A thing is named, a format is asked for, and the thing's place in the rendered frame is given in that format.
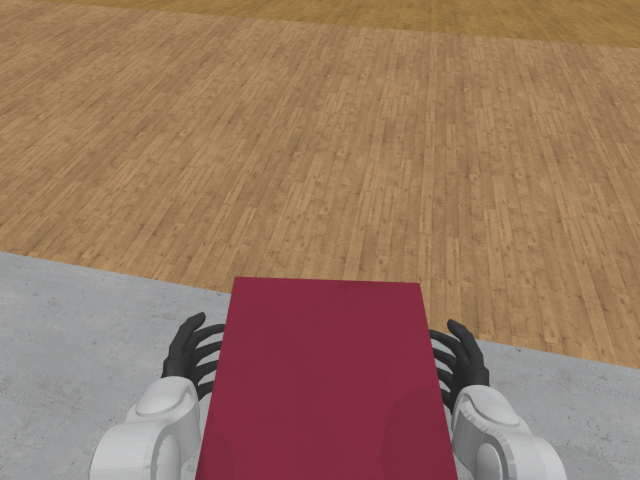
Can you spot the carton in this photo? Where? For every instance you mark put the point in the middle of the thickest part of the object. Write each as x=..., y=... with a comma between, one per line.
x=326, y=380

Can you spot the left robot forearm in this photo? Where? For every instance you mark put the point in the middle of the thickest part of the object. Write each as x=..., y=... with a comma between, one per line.
x=157, y=435

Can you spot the robot left hand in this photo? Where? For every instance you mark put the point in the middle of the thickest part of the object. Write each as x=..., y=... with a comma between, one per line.
x=183, y=357

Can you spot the right robot forearm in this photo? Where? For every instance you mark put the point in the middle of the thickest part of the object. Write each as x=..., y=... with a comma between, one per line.
x=494, y=443

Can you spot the robot right hand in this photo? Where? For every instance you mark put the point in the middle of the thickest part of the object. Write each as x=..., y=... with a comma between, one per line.
x=467, y=365

